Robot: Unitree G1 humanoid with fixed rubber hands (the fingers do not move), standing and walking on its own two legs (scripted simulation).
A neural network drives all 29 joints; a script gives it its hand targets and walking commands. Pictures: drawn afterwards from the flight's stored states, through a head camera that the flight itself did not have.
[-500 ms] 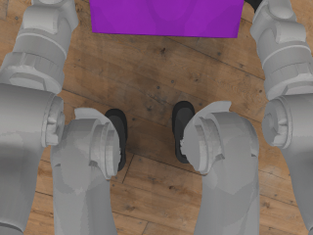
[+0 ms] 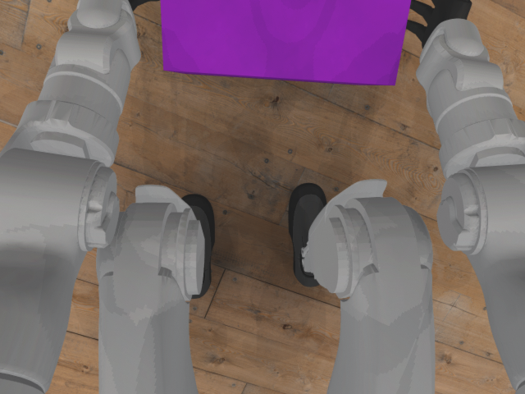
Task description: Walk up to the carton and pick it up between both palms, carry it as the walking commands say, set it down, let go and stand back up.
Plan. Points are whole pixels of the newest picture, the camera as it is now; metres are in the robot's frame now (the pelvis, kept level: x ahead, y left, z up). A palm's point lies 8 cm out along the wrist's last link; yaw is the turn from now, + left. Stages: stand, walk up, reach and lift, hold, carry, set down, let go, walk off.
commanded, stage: set down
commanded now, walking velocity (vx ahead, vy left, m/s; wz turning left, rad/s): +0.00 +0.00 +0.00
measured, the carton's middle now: (280, 21) +0.52 -0.05 -0.28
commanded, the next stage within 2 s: none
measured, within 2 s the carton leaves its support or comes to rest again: neither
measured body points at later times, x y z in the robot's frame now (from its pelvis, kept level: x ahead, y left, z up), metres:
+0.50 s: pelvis +0.00 +0.00 +0.00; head +0.37 +0.00 +0.25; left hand +0.55 +0.15 -0.20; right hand +0.51 -0.24 -0.20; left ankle +0.11 +0.12 -0.32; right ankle +0.13 -0.11 -0.32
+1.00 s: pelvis +0.00 +0.00 +0.00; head +0.37 -0.01 +0.24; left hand +0.55 +0.15 -0.21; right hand +0.51 -0.24 -0.21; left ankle +0.11 +0.11 -0.32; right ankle +0.13 -0.11 -0.32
